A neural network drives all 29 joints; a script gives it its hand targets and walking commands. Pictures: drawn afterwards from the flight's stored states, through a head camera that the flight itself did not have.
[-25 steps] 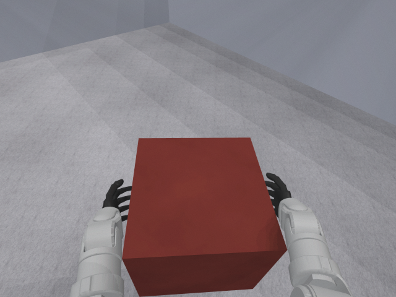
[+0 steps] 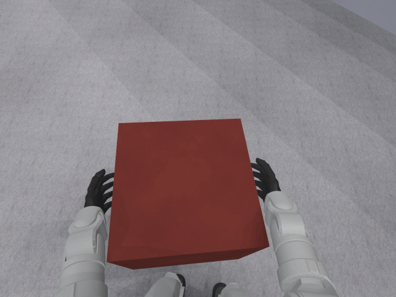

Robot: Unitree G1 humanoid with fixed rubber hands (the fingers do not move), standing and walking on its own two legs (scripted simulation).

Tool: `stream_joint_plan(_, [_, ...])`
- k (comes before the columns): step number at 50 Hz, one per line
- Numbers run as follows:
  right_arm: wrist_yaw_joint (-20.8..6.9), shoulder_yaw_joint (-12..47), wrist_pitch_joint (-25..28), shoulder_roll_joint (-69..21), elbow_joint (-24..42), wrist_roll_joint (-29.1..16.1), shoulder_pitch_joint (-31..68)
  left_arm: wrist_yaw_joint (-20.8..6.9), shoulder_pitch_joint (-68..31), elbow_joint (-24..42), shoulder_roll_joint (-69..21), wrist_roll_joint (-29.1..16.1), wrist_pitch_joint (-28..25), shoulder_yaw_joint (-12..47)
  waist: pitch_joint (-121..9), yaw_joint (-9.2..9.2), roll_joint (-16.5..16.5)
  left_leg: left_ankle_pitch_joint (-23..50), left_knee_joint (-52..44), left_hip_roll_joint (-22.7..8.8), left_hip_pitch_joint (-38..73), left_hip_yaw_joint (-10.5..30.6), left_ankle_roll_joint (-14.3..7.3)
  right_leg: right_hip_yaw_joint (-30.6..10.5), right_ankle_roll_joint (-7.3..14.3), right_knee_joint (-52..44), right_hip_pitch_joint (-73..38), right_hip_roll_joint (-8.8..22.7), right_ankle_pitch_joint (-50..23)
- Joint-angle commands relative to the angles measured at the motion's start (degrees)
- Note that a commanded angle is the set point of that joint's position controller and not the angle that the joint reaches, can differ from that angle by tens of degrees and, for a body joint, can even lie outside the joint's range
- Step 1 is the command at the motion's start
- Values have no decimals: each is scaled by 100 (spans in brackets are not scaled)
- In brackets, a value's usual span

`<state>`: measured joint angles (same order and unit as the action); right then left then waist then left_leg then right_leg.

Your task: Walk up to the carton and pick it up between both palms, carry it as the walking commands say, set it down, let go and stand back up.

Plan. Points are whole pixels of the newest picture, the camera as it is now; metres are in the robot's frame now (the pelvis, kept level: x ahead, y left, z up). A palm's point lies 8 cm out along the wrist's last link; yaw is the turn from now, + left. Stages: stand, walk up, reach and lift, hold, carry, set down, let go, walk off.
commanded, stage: set down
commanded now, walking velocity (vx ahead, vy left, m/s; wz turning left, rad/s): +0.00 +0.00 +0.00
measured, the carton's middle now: (184, 197) +0.34 +0.08 -0.14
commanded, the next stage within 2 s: none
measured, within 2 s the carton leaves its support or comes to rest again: neither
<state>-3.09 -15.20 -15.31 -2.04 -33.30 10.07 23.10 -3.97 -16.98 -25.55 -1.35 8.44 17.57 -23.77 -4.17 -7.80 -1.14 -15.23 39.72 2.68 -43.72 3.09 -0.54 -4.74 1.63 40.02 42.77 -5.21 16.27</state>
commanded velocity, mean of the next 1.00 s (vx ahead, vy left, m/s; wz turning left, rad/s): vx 0.00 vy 0.00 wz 0.00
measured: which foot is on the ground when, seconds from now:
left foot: down 0.00-1.00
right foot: down 0.00-1.00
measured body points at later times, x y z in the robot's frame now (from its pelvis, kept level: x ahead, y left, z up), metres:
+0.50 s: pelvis -0.04 +0.01 -0.07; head +0.15 +0.02 +0.33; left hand +0.32 +0.26 -0.15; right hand +0.40 -0.11 -0.15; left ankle +0.03 +0.11 -0.71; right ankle +0.01 -0.10 -0.71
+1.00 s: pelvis -0.05 +0.00 -0.15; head +0.18 +0.01 +0.24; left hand +0.34 +0.27 -0.23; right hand +0.42 -0.10 -0.24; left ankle +0.03 +0.11 -0.71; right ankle +0.01 -0.10 -0.71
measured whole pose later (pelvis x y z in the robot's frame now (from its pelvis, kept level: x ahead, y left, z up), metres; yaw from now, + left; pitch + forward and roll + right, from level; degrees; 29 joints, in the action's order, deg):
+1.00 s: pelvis -0.05 +0.00 -0.15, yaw +0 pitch +42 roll +0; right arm -0.3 -17.3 -16.4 3.8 -43.2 7.4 48.5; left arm -1.9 -40.8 -34.9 4.5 5.2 18.0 -28.4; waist -12.2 -7.1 -3.8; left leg -25.3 79.8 4.0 -96.0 2.2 0.4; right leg -2.7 0.8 80.5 95.3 -7.1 26.7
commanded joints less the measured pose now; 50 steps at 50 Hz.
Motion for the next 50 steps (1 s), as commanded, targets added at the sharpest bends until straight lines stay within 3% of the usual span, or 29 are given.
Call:
stream_joint_plan(1, [-915,2718,271,-4602,199,-595,2503,-1199,-2881,217,-4111,-694,-247,2943,-3487,-46,-106,2548,333,122,1410,-79,-5,-254,-68,102,-1030,64,-1997])
stream_joint_plan(12, [-1242,2302,53,-4744,-332,-454,3848,-1291,-4207,-220,-4457,-610,-24,2658,-3897,-49,-86,1173,950,133,662,-137,35,31,-3,868,702,-24,-237])
stream_joint_plan(23, [-1407,2274,-96,-4964,-446,-559,4485,-1371,-4921,-187,-4661,-731,132,2746,-4716,-74,-192,1156,1755,170,91,-142,24,144,15,1709,1729,-94,-86])
stream_joint_plan(34, [-1204,2355,-43,-4894,-538,-740,4780,-1336,-5222,-251,-4470,-947,82,2857,-5365,-126,-249,1406,2593,246,-664,-198,110,185,-49,2476,2465,-195,-275])
stream_joint_plan(50, [-679,2303,74,-4629,-727,-898,5596,-1227,-5889,-621,-3994,-1146,-28,2499,-5800,-281,-367,1180,3598,313,-2197,-398,207,252,-135,3435,2953,-337,-287])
